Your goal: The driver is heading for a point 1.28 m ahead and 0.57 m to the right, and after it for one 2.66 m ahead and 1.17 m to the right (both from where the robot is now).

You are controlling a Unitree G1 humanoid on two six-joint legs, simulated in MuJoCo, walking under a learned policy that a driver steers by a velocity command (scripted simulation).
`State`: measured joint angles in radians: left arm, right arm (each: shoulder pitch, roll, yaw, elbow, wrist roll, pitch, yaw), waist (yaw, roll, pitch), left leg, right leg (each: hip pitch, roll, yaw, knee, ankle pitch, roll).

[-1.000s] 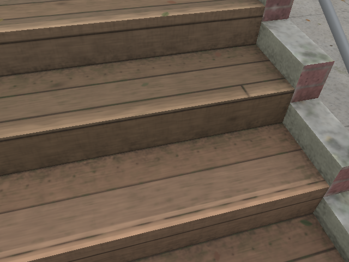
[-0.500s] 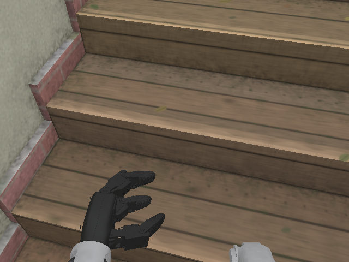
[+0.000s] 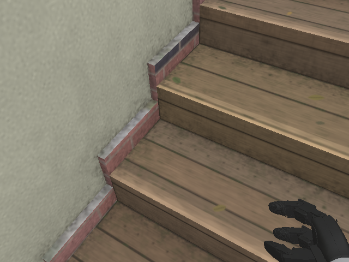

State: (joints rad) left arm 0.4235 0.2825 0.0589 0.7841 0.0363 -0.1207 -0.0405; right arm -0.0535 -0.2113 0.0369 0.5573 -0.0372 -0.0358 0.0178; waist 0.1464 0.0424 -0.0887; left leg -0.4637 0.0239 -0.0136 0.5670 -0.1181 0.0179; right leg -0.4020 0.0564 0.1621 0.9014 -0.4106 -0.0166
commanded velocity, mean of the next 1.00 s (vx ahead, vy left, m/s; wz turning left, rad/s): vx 0.28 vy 0.00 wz -0.61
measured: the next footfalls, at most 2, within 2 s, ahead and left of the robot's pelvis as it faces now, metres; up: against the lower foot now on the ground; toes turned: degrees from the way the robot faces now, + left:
right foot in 0.34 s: +0.03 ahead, -0.22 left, +0.15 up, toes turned -24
left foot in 0.72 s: +0.02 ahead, -0.03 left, +0.00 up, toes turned -43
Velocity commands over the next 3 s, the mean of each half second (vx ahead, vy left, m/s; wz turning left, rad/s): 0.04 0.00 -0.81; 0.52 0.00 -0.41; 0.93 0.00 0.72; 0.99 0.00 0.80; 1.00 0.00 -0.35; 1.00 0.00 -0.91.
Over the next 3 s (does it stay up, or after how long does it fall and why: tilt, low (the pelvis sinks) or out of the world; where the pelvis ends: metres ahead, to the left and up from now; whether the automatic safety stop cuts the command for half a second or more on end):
stays up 1.71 -0.48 0.86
